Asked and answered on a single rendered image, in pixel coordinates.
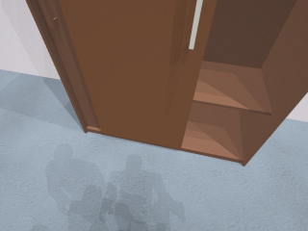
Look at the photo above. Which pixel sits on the wardrobe door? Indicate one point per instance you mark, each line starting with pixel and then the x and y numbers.
pixel 65 47
pixel 137 65

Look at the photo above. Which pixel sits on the handle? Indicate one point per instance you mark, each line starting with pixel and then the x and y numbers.
pixel 195 23
pixel 47 12

